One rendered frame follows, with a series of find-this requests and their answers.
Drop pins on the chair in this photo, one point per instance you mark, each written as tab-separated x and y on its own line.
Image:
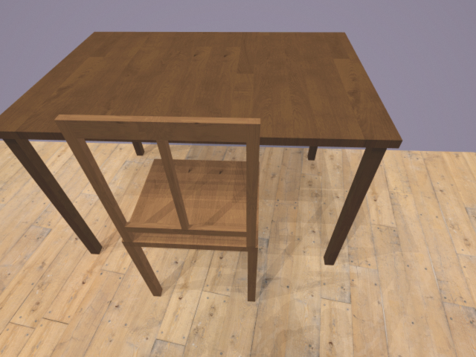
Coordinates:
189	204

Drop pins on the table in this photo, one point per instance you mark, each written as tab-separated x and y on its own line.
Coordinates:
308	89

